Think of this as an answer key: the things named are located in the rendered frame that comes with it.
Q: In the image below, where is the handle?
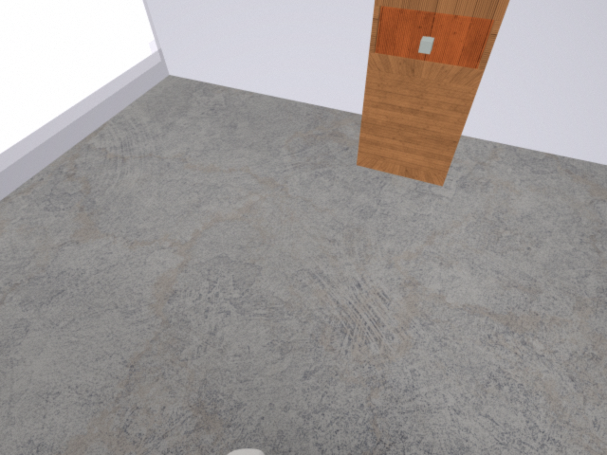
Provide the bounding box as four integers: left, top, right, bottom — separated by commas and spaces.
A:
418, 36, 434, 54

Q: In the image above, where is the drawer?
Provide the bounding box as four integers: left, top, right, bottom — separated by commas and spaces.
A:
376, 6, 494, 69

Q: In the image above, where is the cabinet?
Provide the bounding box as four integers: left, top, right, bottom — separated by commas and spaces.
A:
357, 0, 509, 187

